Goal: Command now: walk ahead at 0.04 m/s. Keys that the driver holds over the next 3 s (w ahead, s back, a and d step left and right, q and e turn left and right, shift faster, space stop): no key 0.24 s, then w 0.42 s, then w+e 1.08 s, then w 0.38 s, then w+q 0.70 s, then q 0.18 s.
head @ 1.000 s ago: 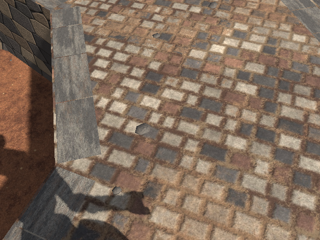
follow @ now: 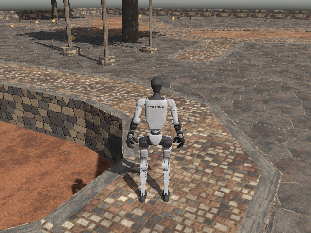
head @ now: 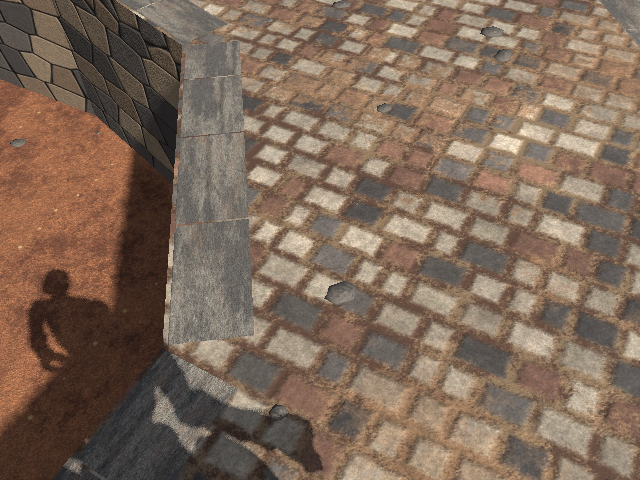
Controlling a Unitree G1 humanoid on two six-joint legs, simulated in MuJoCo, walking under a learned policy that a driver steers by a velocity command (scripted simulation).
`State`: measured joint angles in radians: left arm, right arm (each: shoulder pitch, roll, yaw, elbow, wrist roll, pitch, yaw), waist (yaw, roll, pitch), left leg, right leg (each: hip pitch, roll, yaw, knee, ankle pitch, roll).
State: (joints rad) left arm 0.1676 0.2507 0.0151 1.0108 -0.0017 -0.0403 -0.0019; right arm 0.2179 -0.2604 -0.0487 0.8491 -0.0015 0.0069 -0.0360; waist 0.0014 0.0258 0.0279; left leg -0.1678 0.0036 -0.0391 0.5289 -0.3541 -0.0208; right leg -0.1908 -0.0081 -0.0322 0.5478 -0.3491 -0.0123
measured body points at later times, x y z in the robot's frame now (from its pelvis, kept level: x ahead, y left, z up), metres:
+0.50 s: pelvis +0.03 +0.02 +0.01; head +0.04 +0.03 +0.46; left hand +0.04 +0.30 -0.14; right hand +0.12 -0.26 -0.12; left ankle +0.03 +0.14 -0.70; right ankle -0.04 -0.11 -0.73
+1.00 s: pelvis +0.23 +0.06 +0.00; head +0.25 +0.06 +0.45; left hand +0.45 +0.26 -0.12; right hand +0.15 -0.18 -0.14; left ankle +0.08 +0.16 -0.73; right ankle +0.41 -0.09 -0.69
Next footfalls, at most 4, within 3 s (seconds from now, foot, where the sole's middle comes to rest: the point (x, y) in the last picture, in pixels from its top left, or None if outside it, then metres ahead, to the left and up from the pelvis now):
0.58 left None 0.12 0.16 -0.77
1.10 right None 0.45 -0.07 -0.77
1.58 left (332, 361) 0.78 0.03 -0.77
2.08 right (493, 340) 0.83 -0.35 -0.77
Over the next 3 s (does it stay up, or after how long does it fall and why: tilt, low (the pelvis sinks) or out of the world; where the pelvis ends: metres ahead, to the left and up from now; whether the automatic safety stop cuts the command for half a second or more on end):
stays up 1.20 -0.41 0.01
